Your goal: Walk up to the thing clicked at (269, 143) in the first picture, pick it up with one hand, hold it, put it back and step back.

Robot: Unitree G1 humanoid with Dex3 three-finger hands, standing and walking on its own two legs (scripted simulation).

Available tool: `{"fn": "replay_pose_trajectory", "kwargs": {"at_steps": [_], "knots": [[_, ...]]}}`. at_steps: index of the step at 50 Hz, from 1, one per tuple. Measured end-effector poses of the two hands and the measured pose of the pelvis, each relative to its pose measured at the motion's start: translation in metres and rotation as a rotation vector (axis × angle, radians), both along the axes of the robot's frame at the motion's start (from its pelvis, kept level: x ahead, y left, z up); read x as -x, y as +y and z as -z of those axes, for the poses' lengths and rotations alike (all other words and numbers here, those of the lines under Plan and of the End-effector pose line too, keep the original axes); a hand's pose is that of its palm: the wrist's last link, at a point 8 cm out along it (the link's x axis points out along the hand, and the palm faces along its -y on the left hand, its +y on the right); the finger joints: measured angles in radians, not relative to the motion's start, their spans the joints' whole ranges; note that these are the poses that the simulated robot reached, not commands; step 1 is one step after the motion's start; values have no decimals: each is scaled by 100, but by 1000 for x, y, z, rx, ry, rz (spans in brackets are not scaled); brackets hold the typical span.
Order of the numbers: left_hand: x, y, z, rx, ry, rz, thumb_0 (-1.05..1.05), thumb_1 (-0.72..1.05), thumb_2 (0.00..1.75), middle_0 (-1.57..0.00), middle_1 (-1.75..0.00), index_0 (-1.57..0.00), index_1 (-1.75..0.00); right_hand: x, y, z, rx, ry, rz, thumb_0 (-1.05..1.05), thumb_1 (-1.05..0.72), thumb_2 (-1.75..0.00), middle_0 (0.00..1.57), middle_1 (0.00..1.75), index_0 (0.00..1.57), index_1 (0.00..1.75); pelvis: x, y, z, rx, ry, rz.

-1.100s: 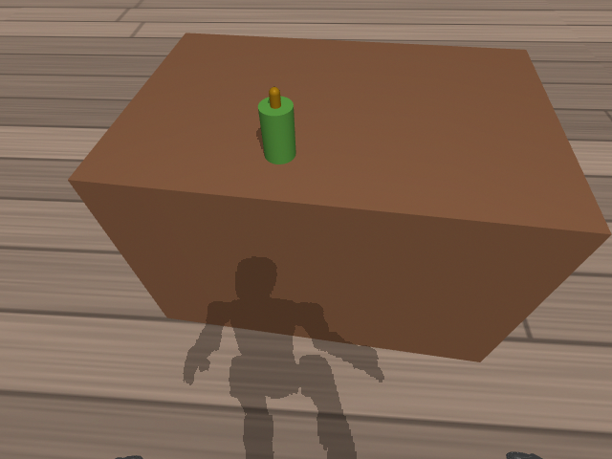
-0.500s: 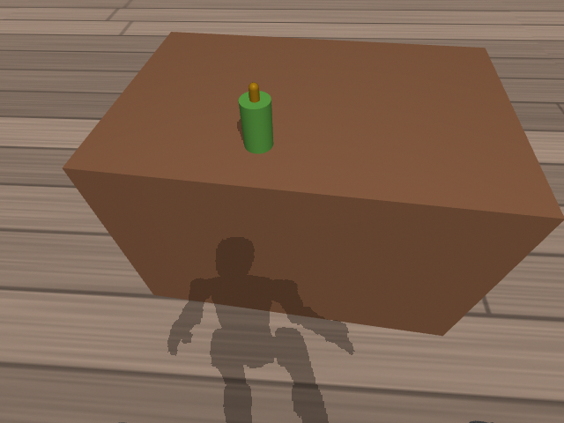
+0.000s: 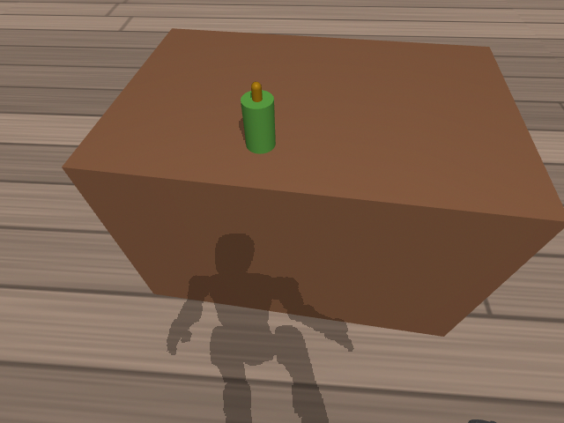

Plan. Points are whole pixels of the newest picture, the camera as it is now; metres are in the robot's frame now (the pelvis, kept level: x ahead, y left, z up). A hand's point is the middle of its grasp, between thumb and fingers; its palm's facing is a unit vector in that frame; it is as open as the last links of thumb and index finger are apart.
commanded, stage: stand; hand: left
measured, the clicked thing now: (258, 115) +0.72 +0.07 +0.00
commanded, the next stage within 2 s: walk up in 0.02 s
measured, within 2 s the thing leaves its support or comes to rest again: neither
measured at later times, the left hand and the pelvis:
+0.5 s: hand (184, 399) +0.17 +0.18 -0.15, palm faces -0.09 -0.91 -0.40, open 7.4 cm; pelvis +0.11 -0.08 -0.02, yaw -7 degrees
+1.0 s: hand (205, 301) +0.35 +0.18 -0.18, palm faces -0.19 -0.90 -0.39, open 7.4 cm; pelvis +0.20 -0.07 -0.03, yaw -12 degrees
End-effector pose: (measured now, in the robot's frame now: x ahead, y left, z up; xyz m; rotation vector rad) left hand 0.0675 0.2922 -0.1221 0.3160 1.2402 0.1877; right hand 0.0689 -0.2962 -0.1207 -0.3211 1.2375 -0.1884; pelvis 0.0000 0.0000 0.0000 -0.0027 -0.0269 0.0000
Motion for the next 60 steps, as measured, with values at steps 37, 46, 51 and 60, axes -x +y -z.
{"fn": "replay_pose_trajectory", "kwargs": {"at_steps": [37,46,51,60], "knots": [[-180,-66,5,-51,-29,148,1,90,89,-20,-30,-21,-30,-130,-97,14,26,-38,115,0,-91,-90,20,30,20,30,-176,-73,25,23,-19,152],[-265,-67,17,-26,-87,197,1,90,89,-20,-30,-20,-30,-175,-68,10,12,-107,120,0,-91,-89,20,30,20,30,-195,-64,26,8,-4,185],[-281,-72,13,-58,-110,223,0,91,89,-20,-30,-20,-30,-190,-81,18,8,-156,137,0,-90,-89,20,30,20,30,-197,-68,32,16,-10,200],[-287,-70,2,-81,-98,242,1,90,89,-20,-30,-21,-30,-176,-95,21,20,-140,197,0,-91,-89,20,30,20,30,-200,-65,30,-21,-9,208]]}}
